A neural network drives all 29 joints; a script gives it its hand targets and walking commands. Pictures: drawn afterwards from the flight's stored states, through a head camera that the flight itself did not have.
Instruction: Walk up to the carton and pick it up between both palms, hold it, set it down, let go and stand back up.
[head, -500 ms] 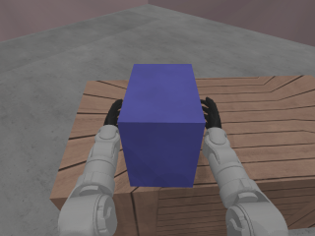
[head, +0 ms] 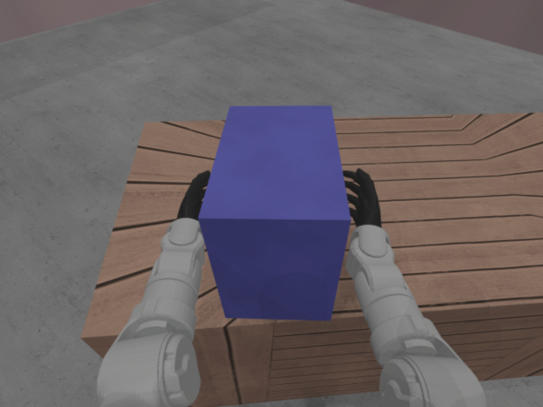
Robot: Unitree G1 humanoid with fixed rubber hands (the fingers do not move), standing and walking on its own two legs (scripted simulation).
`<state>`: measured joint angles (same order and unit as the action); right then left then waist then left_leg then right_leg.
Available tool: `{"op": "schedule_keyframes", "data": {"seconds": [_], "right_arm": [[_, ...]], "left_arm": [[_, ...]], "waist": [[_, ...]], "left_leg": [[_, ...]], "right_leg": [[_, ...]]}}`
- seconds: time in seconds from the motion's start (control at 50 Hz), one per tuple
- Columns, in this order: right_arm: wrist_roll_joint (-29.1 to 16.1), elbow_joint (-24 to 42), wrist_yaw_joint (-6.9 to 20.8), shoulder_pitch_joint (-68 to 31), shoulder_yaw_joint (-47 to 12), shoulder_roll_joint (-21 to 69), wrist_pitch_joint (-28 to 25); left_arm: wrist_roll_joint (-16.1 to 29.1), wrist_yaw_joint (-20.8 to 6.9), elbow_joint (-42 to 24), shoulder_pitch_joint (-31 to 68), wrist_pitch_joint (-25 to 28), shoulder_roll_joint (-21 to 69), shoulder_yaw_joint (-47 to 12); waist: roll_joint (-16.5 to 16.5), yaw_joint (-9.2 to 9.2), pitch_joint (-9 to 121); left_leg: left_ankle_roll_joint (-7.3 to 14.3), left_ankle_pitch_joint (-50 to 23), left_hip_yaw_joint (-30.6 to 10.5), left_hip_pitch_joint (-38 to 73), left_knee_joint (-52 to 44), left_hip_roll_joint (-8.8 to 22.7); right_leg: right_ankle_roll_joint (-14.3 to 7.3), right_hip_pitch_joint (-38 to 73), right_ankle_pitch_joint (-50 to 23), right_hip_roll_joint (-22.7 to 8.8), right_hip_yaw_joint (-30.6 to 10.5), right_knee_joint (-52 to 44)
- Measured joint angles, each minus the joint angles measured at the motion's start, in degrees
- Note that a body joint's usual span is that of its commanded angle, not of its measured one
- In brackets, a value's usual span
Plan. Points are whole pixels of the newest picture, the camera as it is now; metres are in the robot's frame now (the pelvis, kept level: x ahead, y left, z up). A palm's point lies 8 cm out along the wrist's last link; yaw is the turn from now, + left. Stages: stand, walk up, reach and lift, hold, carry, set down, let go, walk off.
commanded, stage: set down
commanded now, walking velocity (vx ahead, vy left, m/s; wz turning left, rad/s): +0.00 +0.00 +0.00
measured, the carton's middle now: (278, 210) +0.44 -0.01 +0.04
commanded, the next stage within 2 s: none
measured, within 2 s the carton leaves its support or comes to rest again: rests again in 0.58 s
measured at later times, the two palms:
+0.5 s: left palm (194, 230) +0.40 +0.13 +0.04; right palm (361, 237) +0.36 -0.14 +0.05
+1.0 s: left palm (196, 232) +0.40 +0.13 +0.04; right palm (362, 246) +0.35 -0.14 +0.04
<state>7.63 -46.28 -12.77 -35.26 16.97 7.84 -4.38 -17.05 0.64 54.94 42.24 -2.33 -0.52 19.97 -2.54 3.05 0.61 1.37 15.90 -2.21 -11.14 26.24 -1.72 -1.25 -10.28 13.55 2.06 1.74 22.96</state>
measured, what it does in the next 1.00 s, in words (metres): stands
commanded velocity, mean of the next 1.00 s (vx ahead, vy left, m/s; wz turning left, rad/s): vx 0.00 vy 0.00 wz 0.00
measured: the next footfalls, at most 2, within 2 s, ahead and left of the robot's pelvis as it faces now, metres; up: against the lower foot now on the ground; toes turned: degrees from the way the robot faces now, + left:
none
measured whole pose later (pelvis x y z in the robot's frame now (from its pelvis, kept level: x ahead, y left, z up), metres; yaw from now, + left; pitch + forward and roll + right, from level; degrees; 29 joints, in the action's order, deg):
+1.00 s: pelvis +0.00 +0.00 +0.00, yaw +0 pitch +5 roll -1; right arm 15.1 -55.4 -12.5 -32.3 25.4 10.0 -23.1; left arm -22.0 0.2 64.4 42.9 11.3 -0.4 23.6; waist -2.5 2.2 1.3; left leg 1.4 15.4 -2.2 -15.9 26.2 -1.7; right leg -1.3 -15.1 13.1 2.1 1.7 23.0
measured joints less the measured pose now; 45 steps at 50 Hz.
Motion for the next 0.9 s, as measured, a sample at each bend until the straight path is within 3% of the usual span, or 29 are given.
{"op": "schedule_keyframes", "data": {"seconds": [0.46, 0.9], "right_arm": [[1.27, -2.95, -0.51, 3.02, 0.68, 0.8, -10.43], [6.27, -8.53, -0.12, 3.02, 6.57, 1.67, -17.6]], "left_arm": [[-0.15, -0.18, 3.31, -1.38, 8.59, 0.0, 0.16], [-3.28, 0.02, 8.65, 0.19, 13.27, 0.0, 1.95]], "waist": [[0.05, -0.23, 0.83], [0.07, -0.71, 0.85]], "left_leg": [[0.0, -0.41, 0.0, -4.78, 0.0, 0.0], [0.0, -0.48, 0.01, -4.8, 0.0, 0.0]], "right_leg": [[0.0, -4.77, -0.51, 0.0, 0.0, 0.0], [0.0, -4.78, -0.45, 0.0, 0.0, 0.0]]}}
